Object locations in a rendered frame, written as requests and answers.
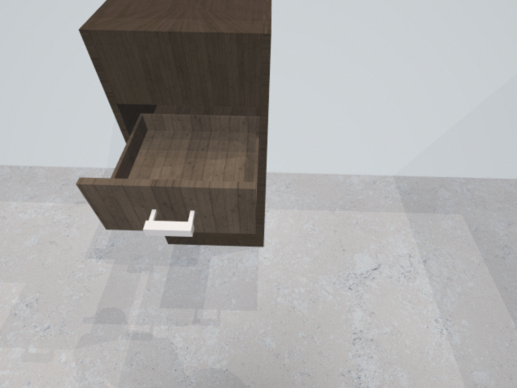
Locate cabinet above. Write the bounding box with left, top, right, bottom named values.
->
left=78, top=0, right=271, bottom=247

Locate drawer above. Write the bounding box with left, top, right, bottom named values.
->
left=76, top=113, right=260, bottom=234

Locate handle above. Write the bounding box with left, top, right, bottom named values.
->
left=143, top=209, right=195, bottom=237

